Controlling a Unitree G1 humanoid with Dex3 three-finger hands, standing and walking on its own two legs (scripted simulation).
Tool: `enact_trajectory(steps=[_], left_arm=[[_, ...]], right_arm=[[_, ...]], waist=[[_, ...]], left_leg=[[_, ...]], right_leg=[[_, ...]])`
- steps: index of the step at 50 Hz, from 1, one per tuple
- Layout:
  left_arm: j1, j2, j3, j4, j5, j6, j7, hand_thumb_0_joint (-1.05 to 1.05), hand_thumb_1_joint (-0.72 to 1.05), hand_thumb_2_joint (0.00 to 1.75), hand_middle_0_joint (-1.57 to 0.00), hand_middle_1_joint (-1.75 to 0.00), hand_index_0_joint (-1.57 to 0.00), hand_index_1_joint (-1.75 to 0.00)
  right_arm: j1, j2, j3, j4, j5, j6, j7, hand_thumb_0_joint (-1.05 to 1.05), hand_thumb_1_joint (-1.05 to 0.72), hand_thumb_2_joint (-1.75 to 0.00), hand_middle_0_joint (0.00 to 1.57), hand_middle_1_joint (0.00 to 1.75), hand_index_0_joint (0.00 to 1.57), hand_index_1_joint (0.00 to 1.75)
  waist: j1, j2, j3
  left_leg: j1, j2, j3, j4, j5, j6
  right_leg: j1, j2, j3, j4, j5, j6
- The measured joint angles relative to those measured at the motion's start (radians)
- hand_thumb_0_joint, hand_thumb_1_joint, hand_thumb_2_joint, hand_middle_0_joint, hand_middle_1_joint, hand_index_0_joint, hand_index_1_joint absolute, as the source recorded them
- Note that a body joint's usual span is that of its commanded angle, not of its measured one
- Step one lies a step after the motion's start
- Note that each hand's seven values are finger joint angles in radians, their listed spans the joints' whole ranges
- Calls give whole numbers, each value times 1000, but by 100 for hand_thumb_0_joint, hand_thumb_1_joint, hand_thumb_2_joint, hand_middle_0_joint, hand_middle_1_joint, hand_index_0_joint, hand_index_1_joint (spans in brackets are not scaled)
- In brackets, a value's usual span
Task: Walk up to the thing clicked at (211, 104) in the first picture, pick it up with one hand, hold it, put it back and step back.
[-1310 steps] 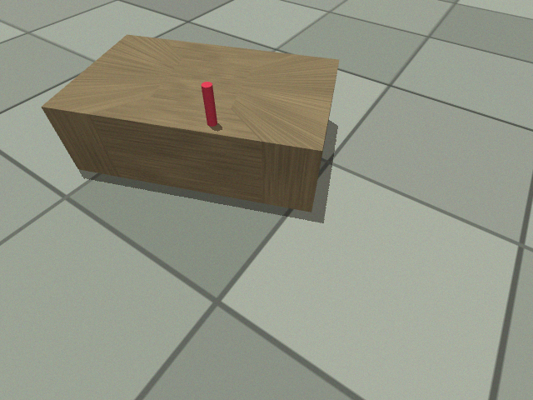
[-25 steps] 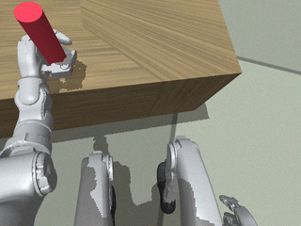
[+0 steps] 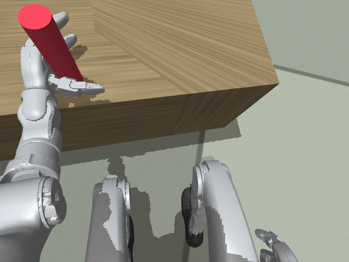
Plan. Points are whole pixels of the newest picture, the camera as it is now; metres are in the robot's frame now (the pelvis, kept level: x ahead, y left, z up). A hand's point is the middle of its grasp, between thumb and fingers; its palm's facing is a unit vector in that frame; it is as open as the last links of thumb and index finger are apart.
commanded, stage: withdraw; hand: left
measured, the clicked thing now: (58, 56) +0.52 +0.16 +0.03
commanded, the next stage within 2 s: rise in 0.32 s
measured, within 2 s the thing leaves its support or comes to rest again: neither
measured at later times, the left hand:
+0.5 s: hand out of the picture +0.54 +0.22 +0.12, palm faces +0.06 -0.99 -0.12, open 17.2 cm
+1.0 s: hand out of the picture +0.47 +0.26 +0.19, palm faces +0.17 -0.91 -0.38, open 17.4 cm
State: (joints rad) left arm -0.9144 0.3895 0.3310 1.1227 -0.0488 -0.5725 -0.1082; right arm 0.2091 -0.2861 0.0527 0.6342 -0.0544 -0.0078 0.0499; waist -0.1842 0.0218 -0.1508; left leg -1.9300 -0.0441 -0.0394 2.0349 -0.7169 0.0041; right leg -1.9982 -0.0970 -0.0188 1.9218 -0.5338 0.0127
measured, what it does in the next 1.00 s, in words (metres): rises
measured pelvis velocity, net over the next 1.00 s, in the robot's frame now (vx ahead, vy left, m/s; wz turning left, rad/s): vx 0.06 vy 0.00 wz -0.04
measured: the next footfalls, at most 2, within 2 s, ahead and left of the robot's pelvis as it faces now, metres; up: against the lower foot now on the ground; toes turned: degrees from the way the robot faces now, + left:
none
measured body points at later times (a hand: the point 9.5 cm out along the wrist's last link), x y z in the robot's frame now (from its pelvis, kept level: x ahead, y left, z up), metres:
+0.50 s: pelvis +0.01 +0.00 +0.08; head +0.20 +0.02 +0.49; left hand +0.53 +0.27 +0.13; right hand +0.07 -0.27 -0.04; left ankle +0.07 +0.11 -0.42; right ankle +0.12 -0.14 -0.42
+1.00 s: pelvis +0.06 +0.00 +0.25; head +0.18 +0.02 +0.68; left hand +0.46 +0.31 +0.22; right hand +0.09 -0.28 +0.14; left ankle +0.07 +0.11 -0.42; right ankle +0.12 -0.14 -0.42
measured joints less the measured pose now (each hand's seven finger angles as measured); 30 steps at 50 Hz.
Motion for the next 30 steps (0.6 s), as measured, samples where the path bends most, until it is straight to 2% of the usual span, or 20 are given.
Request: enact_trajectory(steps=[6, 10, 18, 23, 25, 27, 30], left_arm=[[-3, 9, 12, -7, 8, 4, -4, -1, -41, 16, -31, -21, -30, -21], [-2, 34, 37, -43, 8, 26, -19, -1, -43, 13, -21, -15, -20, -14], [6, 117, 91, -97, -26, 142, -70, -1, -45, 11, -10, -8, -9, -8], [-13, 167, 78, -52, -49, 197, -108, -1, -48, 10, -8, -7, -7, -6], [-30, 190, 52, -22, 9, 237, -90, -1, -48, 9, -7, -6, -7, -5], [-36, 205, 31, -3, 51, 294, -58, -1, -48, 9, -6, -5, -6, -4], [-11, 221, 34, 9, 104, 366, -9, -1, -48, 8, -6, -4, -5, -3]], right_arm=[[-4, 4, 3, -1, 0, 4, 0, 1, -92, -90, 21, 30, 20, 30], [-8, 8, 3, -7, 11, 13, -9, 1, -91, -90, 21, 30, 20, 30], [2, 15, 6, -10, 49, 32, -41, 1, -91, -90, 21, 30, 20, 30], [20, 12, 10, -4, 61, 18, -58, 1, -90, -90, 21, 30, 20, 30], [22, 14, 7, -3, 63, 24, -65, 1, -89, -90, 21, 30, 20, 30], [25, 15, 4, -5, 68, 40, -70, 1, -88, -90, 21, 30, 20, 30], [34, 17, 5, -10, 74, 59, -75, 1, -87, -90, 21, 30, 20, 30]], waist=[[-2, 1, 5], [-2, 4, 9], [14, 13, -1], [27, 5, -9], [31, -2, 3], [34, -6, 14], [33, -7, 27]], left_leg=[[-5, 2, 1, 3, 1, 0], [6, 6, -1, -4, 0, 0], [122, 17, -3, -112, 11, 0], [229, 28, -4, -215, 29, 2], [281, 33, -4, -260, 38, 2], [335, 39, -3, -316, 52, 2], [424, 50, 0, -408, 73, 3]], right_leg=[[-6, 2, 1, 3, 3, 0], [4, 6, -2, -6, 4, 0], [122, 16, -10, -113, 12, 1], [233, 26, -17, -217, 28, 2], [285, 31, -19, -264, 38, 2], [341, 37, -20, -321, 52, 4], [432, 48, -22, -415, 74, 5]])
